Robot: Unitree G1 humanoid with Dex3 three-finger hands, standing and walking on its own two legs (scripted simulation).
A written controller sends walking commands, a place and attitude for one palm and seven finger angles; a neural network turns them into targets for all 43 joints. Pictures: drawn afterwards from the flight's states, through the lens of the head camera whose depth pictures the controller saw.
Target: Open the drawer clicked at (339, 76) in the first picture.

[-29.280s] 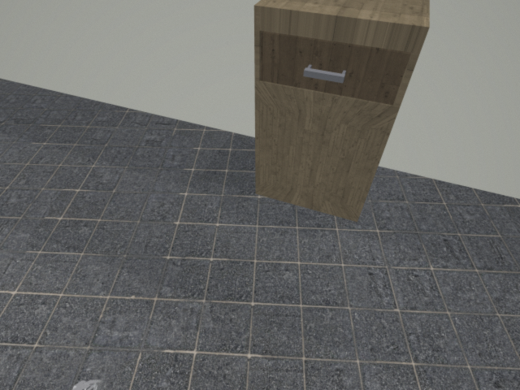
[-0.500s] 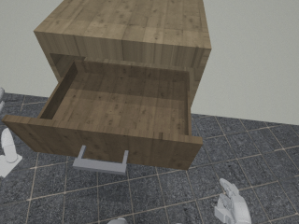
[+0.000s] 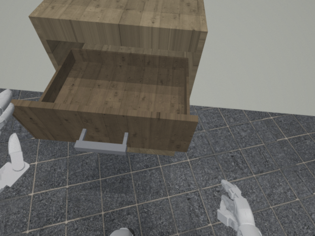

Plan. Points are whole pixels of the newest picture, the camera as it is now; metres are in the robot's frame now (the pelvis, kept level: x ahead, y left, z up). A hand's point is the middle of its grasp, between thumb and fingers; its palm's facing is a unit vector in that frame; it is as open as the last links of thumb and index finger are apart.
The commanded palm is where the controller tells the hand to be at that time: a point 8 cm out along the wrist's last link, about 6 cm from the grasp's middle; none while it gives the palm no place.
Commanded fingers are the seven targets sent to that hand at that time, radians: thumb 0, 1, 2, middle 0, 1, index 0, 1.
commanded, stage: stop stepping back and stand still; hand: left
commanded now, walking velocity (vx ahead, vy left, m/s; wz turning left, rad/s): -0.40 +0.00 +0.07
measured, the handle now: (103, 140) +0.35 +0.18 -0.02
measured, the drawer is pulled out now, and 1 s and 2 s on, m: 0.28 0.28 0.28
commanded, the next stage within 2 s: let the arm hang, fingers relaxed in 0.80 s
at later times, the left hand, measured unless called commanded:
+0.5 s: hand out of the picture +0.06 +0.22 +0.18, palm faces +0.38 -0.79 -0.49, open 7.4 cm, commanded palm +0.00 +0.26 +0.18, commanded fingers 0.00 0.90 0.90 -0.20 -0.30 -0.20 -0.30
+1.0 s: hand out of the picture +0.09 +0.23 +0.04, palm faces +0.26 -0.86 -0.44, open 7.4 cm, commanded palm none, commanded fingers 0.00 0.90 0.90 -0.20 -0.30 -0.20 -0.30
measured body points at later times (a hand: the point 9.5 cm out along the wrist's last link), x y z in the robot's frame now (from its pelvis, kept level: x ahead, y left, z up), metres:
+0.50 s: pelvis -0.11 -0.03 +0.00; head -0.09 -0.02 +0.45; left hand +0.04 +0.25 +0.20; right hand +0.06 -0.27 -0.07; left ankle -0.13 +0.09 -0.73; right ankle -0.07 -0.13 -0.73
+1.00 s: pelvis -0.11 -0.02 +0.00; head -0.11 -0.03 +0.45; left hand +0.07 +0.28 +0.07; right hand +0.04 -0.26 -0.12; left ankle -0.13 +0.09 -0.73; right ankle -0.07 -0.13 -0.73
